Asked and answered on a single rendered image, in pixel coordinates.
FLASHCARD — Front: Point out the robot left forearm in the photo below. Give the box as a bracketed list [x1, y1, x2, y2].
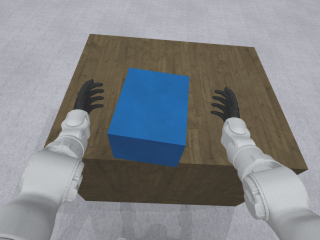
[18, 109, 91, 193]

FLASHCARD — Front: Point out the robot right forearm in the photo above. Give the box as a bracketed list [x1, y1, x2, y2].
[220, 117, 310, 207]

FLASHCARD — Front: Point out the carton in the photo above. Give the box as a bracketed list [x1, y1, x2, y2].
[107, 68, 190, 168]

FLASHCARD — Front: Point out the robot left upper arm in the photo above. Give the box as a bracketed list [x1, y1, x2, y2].
[0, 149, 85, 240]

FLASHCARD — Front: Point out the robot right hand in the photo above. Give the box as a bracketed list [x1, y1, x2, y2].
[211, 87, 240, 123]

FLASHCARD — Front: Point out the robot left hand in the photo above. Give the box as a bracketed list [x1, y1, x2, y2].
[73, 79, 104, 115]

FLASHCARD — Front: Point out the robot right upper arm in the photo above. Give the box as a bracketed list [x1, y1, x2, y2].
[242, 166, 320, 240]

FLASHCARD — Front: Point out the pedestal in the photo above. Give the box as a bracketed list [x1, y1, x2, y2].
[44, 34, 308, 207]

